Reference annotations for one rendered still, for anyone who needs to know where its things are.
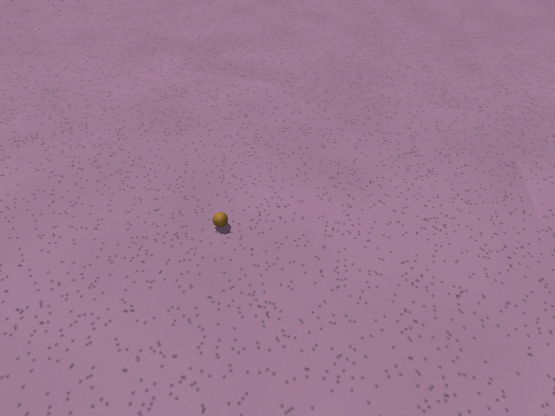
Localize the ball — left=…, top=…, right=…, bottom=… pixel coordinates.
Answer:
left=212, top=212, right=228, bottom=227

